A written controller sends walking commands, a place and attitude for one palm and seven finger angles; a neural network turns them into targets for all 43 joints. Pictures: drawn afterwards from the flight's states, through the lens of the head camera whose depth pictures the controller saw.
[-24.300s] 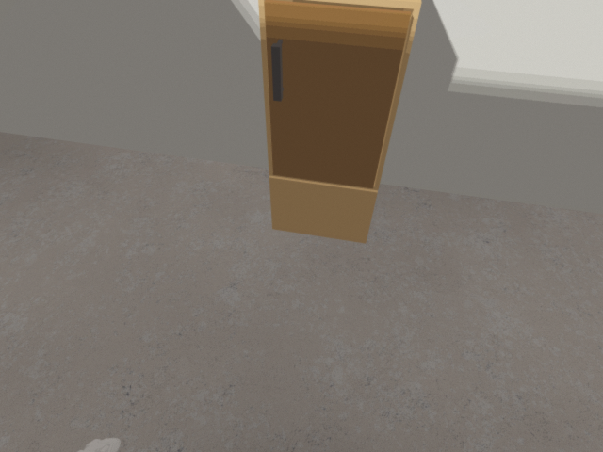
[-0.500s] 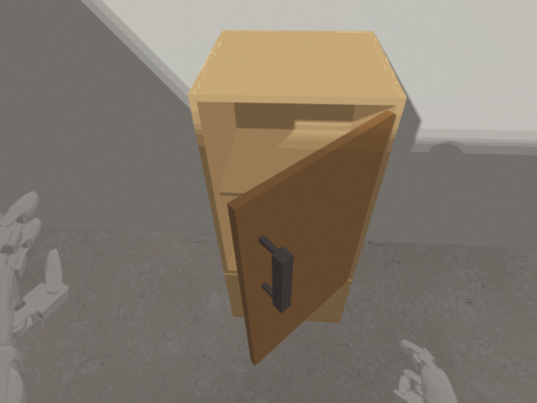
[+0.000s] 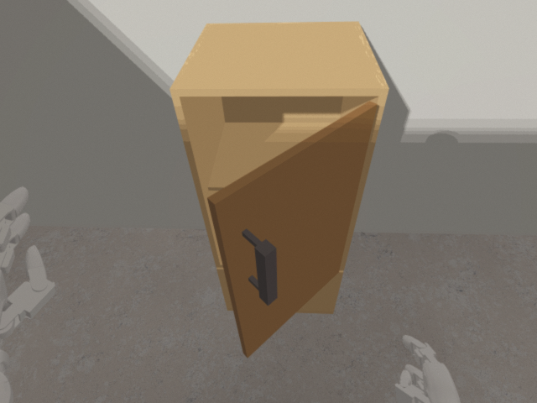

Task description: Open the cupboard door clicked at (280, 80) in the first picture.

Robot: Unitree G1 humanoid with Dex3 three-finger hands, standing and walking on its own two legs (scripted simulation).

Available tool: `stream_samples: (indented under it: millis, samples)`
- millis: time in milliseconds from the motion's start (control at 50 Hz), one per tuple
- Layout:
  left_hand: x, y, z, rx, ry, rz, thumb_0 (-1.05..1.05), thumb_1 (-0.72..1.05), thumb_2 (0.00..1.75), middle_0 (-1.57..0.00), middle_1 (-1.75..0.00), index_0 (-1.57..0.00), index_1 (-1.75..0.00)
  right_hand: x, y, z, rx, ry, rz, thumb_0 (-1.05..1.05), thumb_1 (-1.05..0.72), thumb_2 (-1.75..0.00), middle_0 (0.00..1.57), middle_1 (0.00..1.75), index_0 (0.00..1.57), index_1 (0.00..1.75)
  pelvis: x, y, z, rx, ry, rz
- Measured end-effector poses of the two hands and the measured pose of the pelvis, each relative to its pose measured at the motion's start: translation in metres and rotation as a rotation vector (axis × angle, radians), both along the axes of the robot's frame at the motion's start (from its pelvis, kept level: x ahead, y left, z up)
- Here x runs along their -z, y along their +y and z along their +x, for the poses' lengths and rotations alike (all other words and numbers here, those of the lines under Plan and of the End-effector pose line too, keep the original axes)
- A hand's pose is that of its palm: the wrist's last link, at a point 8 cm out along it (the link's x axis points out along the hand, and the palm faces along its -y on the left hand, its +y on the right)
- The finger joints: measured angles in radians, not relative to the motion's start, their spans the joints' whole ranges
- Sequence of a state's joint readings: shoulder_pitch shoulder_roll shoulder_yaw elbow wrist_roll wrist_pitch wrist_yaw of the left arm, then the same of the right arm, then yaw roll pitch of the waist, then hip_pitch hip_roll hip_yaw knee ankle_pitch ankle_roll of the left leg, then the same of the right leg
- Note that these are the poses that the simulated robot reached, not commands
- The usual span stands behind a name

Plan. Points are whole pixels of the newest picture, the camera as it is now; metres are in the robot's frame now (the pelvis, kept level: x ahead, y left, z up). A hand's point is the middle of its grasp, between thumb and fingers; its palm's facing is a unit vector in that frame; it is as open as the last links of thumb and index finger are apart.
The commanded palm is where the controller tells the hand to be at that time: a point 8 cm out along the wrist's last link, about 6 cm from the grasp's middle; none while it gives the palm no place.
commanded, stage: step back with the hand held close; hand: left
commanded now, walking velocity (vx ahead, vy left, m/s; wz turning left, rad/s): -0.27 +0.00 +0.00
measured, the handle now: (258, 267) +0.34 +0.06 -0.01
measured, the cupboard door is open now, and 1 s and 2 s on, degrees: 45 45 45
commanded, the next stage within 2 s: stop stepping back and stand still in 1.20 s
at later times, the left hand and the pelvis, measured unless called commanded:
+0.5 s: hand (13, 333) +0.14 +0.28 +0.15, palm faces +0.38 -0.79 -0.48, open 7.4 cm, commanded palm +0.09 +0.32 +0.17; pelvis -0.06 +0.02 -0.01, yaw -1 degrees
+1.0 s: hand out of the picture +0.08 +0.31 +0.15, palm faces +0.42 -0.79 -0.44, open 7.5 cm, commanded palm +0.01 +0.35 +0.17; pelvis -0.12 +0.05 -0.02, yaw +2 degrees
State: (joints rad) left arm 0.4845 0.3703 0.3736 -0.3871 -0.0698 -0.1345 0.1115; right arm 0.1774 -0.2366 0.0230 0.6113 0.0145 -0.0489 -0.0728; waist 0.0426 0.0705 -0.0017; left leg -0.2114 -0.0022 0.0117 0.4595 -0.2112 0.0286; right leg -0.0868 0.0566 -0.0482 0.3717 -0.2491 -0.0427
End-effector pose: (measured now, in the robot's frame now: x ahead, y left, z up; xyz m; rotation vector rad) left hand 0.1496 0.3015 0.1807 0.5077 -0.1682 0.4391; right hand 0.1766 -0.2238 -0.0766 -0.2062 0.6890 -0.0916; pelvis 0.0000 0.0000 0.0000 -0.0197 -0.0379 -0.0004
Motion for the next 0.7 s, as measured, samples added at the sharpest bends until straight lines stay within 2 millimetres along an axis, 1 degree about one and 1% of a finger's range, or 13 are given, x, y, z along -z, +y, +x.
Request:
stream_samples:
  millis: [80, 160, 280, 400, 560, 620, 700]
  samples:
    - [0.005, -0.005, 0.002, 0.032, 0.052, 0.014, 0.02, 0.89, 0.90, -0.20, -0.30, -0.21, -0.30, 0.001, -0.010, -0.007, 0.045, 0.017, -0.009, 0.02, -0.90, -0.90, 0.20, 0.30, 0.20, 0.30, 0.000, 0.002, -0.004, 0.010, 0.022, 0.004]
    - [0.011, -0.007, 0.000, 0.062, 0.093, 0.023, 0.02, 0.89, 0.90, -0.21, -0.30, -0.21, -0.30, 0.002, -0.017, -0.019, 0.087, 0.045, -0.024, 0.02, -0.90, -0.90, 0.20, 0.30, 0.20, 0.30, 0.001, 0.004, -0.010, 0.016, 0.033, 0.004]
    - [0.010, -0.001, -0.010, 0.079, 0.072, 0.040, 0.02, 0.89, 0.90, -0.21, -0.30, -0.21, -0.30, 0.001, -0.019, -0.041, 0.117, 0.072, -0.050, 0.02, -0.90, -0.90, 0.20, 0.30, 0.20, 0.29, 0.003, 0.008, -0.024, 0.019, 0.037, -0.001]
    - [0.007, 0.008, -0.028, 0.090, 0.025, 0.052, 0.02, 0.89, 0.90, -0.21, -0.30, -0.21, -0.30, -0.002, -0.010, -0.063, 0.118, 0.068, -0.065, 0.02, -0.90, -0.90, 0.20, 0.30, 0.20, 0.29, 0.006, 0.016, -0.042, 0.016, 0.037, -0.012]
    - [0.011, 0.027, -0.054, 0.068, -0.003, 0.071, 0.02, 0.89, 0.90, -0.21, -0.30, -0.21, -0.30, 0.001, 0.011, -0.088, 0.087, 0.067, -0.080, 0.02, -0.90, -0.90, 0.20, 0.30, 0.20, 0.30, 0.009, 0.030, -0.065, 0.004, 0.038, -0.030]
    - [0.010, 0.034, -0.065, 0.050, -0.017, 0.094, 0.02, 0.89, 0.90, -0.21, -0.30, -0.21, -0.30, 0.004, 0.020, -0.094, 0.061, 0.065, -0.079, 0.02, -0.90, -0.90, 0.20, 0.30, 0.20, 0.30, 0.012, 0.032, -0.072, -0.021, 0.039, -0.027]
    - [0.009, 0.039, -0.082, 0.018, -0.040, 0.110, 0.02, 0.89, 0.90, -0.21, -0.30, -0.21, -0.30, 0.011, 0.029, -0.096, 0.015, 0.065, -0.067, 0.02, -0.90, -0.90, 0.20, 0.30, 0.20, 0.30, 0.016, 0.031, -0.082, -0.036, 0.062, -0.021]
